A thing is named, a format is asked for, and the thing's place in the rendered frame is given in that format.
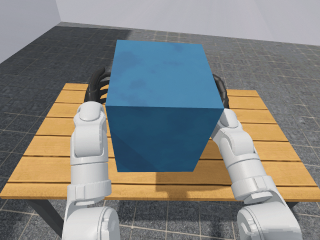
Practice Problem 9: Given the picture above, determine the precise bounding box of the right robot upper arm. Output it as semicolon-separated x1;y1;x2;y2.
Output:
237;201;303;240

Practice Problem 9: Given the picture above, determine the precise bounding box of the left robot forearm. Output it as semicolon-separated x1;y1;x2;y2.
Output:
62;101;112;240

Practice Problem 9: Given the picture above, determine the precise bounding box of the table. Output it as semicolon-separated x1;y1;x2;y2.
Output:
0;83;320;239

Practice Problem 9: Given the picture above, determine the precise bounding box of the left robot upper arm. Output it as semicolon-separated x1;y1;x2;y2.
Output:
62;206;121;240

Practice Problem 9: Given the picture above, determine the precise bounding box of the carton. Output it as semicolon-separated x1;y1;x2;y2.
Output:
105;39;225;173

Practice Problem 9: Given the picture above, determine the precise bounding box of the right robot forearm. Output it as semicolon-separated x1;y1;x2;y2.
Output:
210;108;303;238

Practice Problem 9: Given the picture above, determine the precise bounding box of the robot left hand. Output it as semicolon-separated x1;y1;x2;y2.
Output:
83;67;111;104

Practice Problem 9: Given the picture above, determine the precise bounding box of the robot right hand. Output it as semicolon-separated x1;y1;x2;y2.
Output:
212;74;230;109

